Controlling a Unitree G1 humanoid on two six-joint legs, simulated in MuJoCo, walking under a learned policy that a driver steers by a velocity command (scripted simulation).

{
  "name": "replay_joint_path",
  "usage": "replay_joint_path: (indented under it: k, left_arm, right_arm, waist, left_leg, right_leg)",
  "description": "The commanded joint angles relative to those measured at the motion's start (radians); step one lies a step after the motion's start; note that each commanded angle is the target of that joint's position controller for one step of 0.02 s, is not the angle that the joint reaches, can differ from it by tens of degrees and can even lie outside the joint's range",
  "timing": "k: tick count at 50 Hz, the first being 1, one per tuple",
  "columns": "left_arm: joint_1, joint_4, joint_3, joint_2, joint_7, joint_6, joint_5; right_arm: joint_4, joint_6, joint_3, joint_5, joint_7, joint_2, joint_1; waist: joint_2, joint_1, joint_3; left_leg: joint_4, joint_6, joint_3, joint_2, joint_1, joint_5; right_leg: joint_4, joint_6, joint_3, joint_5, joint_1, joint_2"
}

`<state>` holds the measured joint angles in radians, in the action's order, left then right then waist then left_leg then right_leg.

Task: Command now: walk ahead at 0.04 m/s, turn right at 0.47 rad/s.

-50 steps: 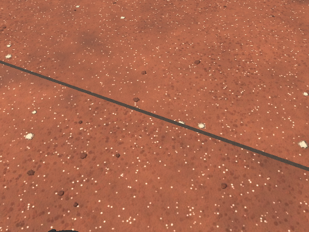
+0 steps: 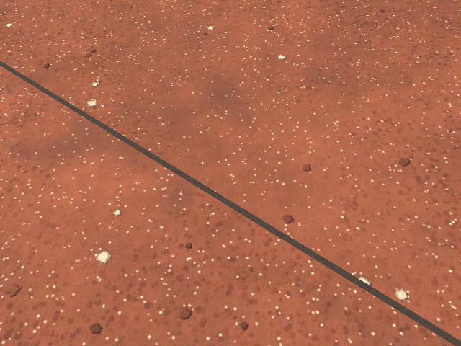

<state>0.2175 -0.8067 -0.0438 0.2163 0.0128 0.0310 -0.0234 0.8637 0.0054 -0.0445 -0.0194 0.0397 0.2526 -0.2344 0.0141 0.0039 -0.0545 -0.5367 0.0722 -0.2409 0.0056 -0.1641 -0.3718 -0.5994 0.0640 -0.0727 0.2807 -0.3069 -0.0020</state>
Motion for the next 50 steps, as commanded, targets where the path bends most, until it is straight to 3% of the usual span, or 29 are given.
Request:
replay_joint_path:
  k: [1,2,3,5,6,7,9,14,18,22,24,25,26,27,28,29,30,32,36,39,41,43,44,45,46,47,48,50]
  left_arm:
    - [0.133,0.057,-0.064,0.247,-0.017,-0.034,-0.013]
    - [0.217,0.031,-0.083,0.290,-0.017,-0.026,0.019]
    - [0.214,0.021,-0.076,0.259,-0.018,-0.019,0.030]
    - [0.043,0.058,-0.056,0.188,-0.029,0.003,0.023]
    - [-0.002,0.072,-0.050,0.169,-0.032,0.006,0.028]
    - [-0.014,0.080,-0.048,0.165,-0.030,0.006,0.024]
    - [0.012,0.074,-0.055,0.190,-0.022,-0.003,0.021]
    - [0.050,0.072,-0.068,0.223,-0.020,0.000,0.011]
    - [0.040,0.083,-0.076,0.238,-0.014,0.007,0.002]
    - [-0.001,0.095,-0.081,0.244,-0.005,0.012,0.002]
    - [-0.050,0.102,-0.080,0.238,-0.004,0.016,0.013]
    - [-0.064,0.109,-0.073,0.215,-0.007,0.016,0.023]
    - [-0.001,0.112,-0.053,0.133,-0.010,0.012,0.023]
    - [0.004,0.118,-0.063,0.167,-0.021,0.013,0.010]
    - [0.015,0.100,-0.075,0.219,-0.022,0.014,-0.012]
    - [0.029,0.076,-0.078,0.214,-0.016,0.017,-0.007]
    - [0.051,0.058,-0.076,0.203,-0.010,0.022,-0.001]
    - [0.062,0.044,-0.068,0.186,0.003,0.029,0.001]
    - [-0.012,0.048,-0.045,0.148,0.000,0.036,0.012]
    - [-0.033,0.037,-0.023,0.125,-0.007,0.040,0.017]
    - [-0.032,0.026,-0.018,0.130,-0.015,0.038,0.025]
    - [0.036,-0.013,-0.004,0.106,-0.023,0.024,0.017]
    - [0.051,-0.029,-0.004,0.120,-0.028,0.011,0.004]
    - [0.082,-0.037,-0.009,0.165,-0.033,-0.005,-0.012]
    - [0.126,-0.050,-0.034,0.266,-0.035,-0.010,-0.008]
    - [0.162,-0.073,-0.046,0.283,-0.027,-0.015,-0.012]
    - [0.132,-0.073,-0.032,0.232,-0.025,-0.026,-0.013]
    - [0.078,-0.069,-0.021,0.187,-0.027,-0.045,0.002]
  right_arm:
    - [-0.083,-0.002,-0.028,0.007,0.000,0.102,-0.044]
    - [-0.118,0.019,-0.021,0.004,0.002,0.074,0.033]
    - [-0.109,0.033,-0.020,-0.005,0.001,0.078,0.034]
    - [-0.101,0.029,-0.025,0.006,-0.002,0.089,0.042]
    - [-0.101,0.028,-0.031,-0.008,-0.004,0.111,0.036]
    - [-0.091,0.031,-0.032,-0.016,-0.009,0.110,0.013]
    - [-0.095,0.037,-0.029,-0.007,-0.015,0.096,-0.003]
    - [-0.130,0.046,-0.026,0.000,-0.008,0.095,0.059]
    - [-0.155,0.036,-0.022,0.007,-0.005,0.096,0.087]
    - [-0.166,0.018,-0.018,0.018,0.002,0.104,0.050]
    - [-0.153,0.005,-0.016,0.020,0.009,0.098,-0.025]
    - [-0.147,-0.004,-0.021,0.011,0.017,0.122,-0.060]
    - [-0.158,-0.007,-0.034,-0.007,0.024,0.204,-0.048]
    - [-0.183,0.000,-0.049,-0.011,0.014,0.276,0.021]
    - [-0.185,0.002,-0.037,-0.012,0.005,0.216,0.014]
    - [-0.191,-0.001,-0.019,-0.001,0.000,0.156,0.061]
    - [-0.199,-0.001,-0.012,-0.001,-0.004,0.131,0.104]
    - [-0.196,-0.007,-0.010,0.000,0.000,0.128,0.097]
    - [-0.154,-0.014,-0.009,0.003,-0.003,0.127,0.007]
    - [-0.131,-0.011,-0.011,-0.002,-0.011,0.142,-0.002]
    - [-0.111,-0.002,-0.017,-0.006,-0.018,0.162,-0.015]
    - [-0.092,0.008,-0.018,-0.001,-0.026,0.160,-0.019]
    - [-0.081,0.010,-0.017,-0.001,-0.028,0.148,-0.035]
    - [-0.094,0.007,-0.009,-0.003,-0.033,0.112,-0.021]
    - [-0.135,0.003,0.005,0.007,-0.036,0.065,0.046]
    - [-0.159,0.003,-0.009,-0.013,-0.033,0.129,0.133]
    - [-0.161,-0.002,-0.020,-0.007,-0.038,0.149,0.142]
    - [-0.125,-0.018,-0.027,-0.009,-0.058,0.146,0.074]
  waist:
    - [-0.214,-0.039,0.162]
    - [-0.270,-0.091,0.192]
    - [-0.124,-0.069,0.171]
    - [-0.067,-0.009,0.039]
    - [-0.084,0.007,0.029]
    - [-0.094,0.012,0.060]
    - [-0.078,0.010,0.105]
    - [-0.129,-0.028,0.092]
    - [-0.138,-0.041,0.093]
    - [-0.154,-0.025,0.108]
    - [-0.143,0.025,0.109]
    - [-0.099,0.043,0.104]
    - [0.115,-0.001,0.114]
    - [0.245,-0.010,0.063]
    - [0.135,-0.016,0.058]
    - [0.084,-0.043,0.038]
    - [0.080,-0.061,0.029]
    - [0.138,-0.048,0.052]
    - [0.130,0.008,0.076]
    - [0.161,0.024,0.083]
    - [0.182,0.029,0.081]
    - [0.147,-0.009,0.097]
    - [0.112,-0.013,0.085]
    - [0.003,-0.026,0.080]
    - [-0.213,-0.054,0.036]
    - [-0.238,-0.112,-0.084]
    - [-0.177,-0.081,-0.134]
    - [-0.160,-0.033,-0.114]
  left_leg:
    - [-0.402,-0.041,0.044,-0.115,-0.182,0.329]
    - [-0.567,-0.073,0.141,0.059,-0.340,-0.318]
    - [-0.667,-0.083,0.244,0.006,-0.365,-0.281]
    - [-0.615,-0.094,0.269,-0.027,-0.402,-0.117]
    - [-0.581,-0.103,0.266,-0.030,-0.400,-0.066]
    - [-0.585,-0.113,0.256,-0.017,-0.376,-0.035]
    - [-0.551,-0.126,0.259,-0.010,-0.358,-0.017]
    - [-0.394,-0.137,0.278,-0.010,-0.370,-0.021]
    - [-0.291,-0.123,0.288,0.009,-0.312,-0.030]
    - [-0.146,-0.093,0.293,0.042,-0.194,-0.050]
    - [0.069,-0.074,0.286,0.054,-0.051,0.049]
    - [0.221,-0.061,0.330,-0.003,0.048,0.108]
    - [0.333,-0.007,0.562,-0.248,0.118,0.050]
    - [0.345,0.117,0.761,-0.394,0.011,0.201]
    - [0.314,0.164,0.717,-0.389,-0.035,0.299]
    - [0.294,0.152,0.616,-0.325,-0.064,0.341]
    - [0.278,0.122,0.518,-0.258,-0.065,0.385]
    - [0.247,0.109,0.427,-0.200,0.001,0.516]
    - [0.211,0.130,0.408,-0.212,0.119,0.590]
    - [0.194,0.129,0.399,-0.208,0.099,0.556]
    - [0.174,0.132,0.413,-0.209,0.082,0.594]
    - [0.174,0.096,0.412,-0.185,0.013,0.325]
    - [0.172,0.062,0.418,-0.166,-0.083,0.128]
    - [0.093,0.028,0.379,-0.121,-0.228,-0.067]
    - [-0.076,-0.013,0.218,0.027,-0.392,-0.135]
    - [-0.227,-0.016,0.210,0.014,-0.462,-0.165]
    - [-0.315,-0.014,0.251,-0.017,-0.495,-0.118]
    - [-0.346,-0.027,0.257,-0.044,-0.496,-0.029]
  right_leg:
    - [0.213,0.150,0.411,-0.584,0.270,-0.267]
    - [0.230,0.314,0.581,-0.932,0.297,-0.407]
    - [0.227,0.324,0.490,-0.827,0.285,-0.369]
    - [0.278,0.232,0.366,-0.544,0.161,-0.238]
    - [0.283,0.202,0.339,-0.532,0.151,-0.197]
    - [0.274,0.194,0.317,-0.575,0.155,-0.172]
    - [0.263,0.188,0.315,-0.591,0.177,-0.161]
    - [0.280,0.186,0.404,-0.361,0.177,-0.154]
    - [0.268,0.183,0.477,-0.283,0.141,-0.149]
    - [0.230,0.155,0.555,-0.368,0.116,-0.139]
    - [0.191,0.099,0.565,-0.334,0.061,-0.097]
    - [0.141,0.043,0.535,-0.211,-0.014,-0.046]
    - [-0.051,-0.020,0.374,0.080,-0.111,0.069]
    - [-0.220,-0.045,0.196,0.302,-0.223,0.197]
    - [-0.382,-0.050,0.230,0.294,-0.182,0.131]
    - [-0.445,-0.052,0.238,0.237,-0.164,0.123]
    - [-0.488,-0.063,0.228,0.183,-0.154,0.122]
    - [-0.517,-0.088,0.209,0.143,-0.169,0.127]
    - [-0.343,-0.117,0.195,0.152,-0.157,0.105]
    - [-0.127,-0.104,0.134,0.197,-0.029,0.077]
    - [-0.006,-0.087,0.090,0.180,0.040,0.076]
    - [0.245,-0.053,0.048,0.024,0.198,0.078]
    - [0.295,-0.027,0.079,-0.005,0.299,0.063]
    - [0.321,0.015,0.232,0.131,0.398,-0.056]
    - [0.416,0.113,0.504,0.400,0.372,-0.220]
    - [0.505,0.198,0.639,0.470,0.258,-0.330]
    - [0.527,0.215,0.630,0.459,0.233,-0.322]
    - [0.533,0.172,0.504,0.323,0.274,-0.244]
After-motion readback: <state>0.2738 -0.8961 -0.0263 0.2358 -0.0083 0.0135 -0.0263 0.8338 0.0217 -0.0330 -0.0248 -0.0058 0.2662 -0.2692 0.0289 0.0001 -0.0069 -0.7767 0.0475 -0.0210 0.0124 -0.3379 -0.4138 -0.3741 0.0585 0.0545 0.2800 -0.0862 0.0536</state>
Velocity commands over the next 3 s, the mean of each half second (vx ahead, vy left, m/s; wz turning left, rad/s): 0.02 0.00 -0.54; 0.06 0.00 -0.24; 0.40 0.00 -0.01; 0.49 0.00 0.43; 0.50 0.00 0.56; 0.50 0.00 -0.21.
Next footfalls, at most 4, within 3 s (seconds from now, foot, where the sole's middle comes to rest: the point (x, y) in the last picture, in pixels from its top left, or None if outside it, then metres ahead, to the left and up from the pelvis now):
0.50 left None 0.09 0.11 -0.77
0.90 right None -0.03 -0.07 -0.76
1.26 left None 0.24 0.07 -0.77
1.76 right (328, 344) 0.47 -0.21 -0.77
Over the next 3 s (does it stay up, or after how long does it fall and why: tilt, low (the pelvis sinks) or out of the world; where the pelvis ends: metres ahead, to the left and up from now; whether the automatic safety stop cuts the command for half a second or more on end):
stays up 1.01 -0.09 0.00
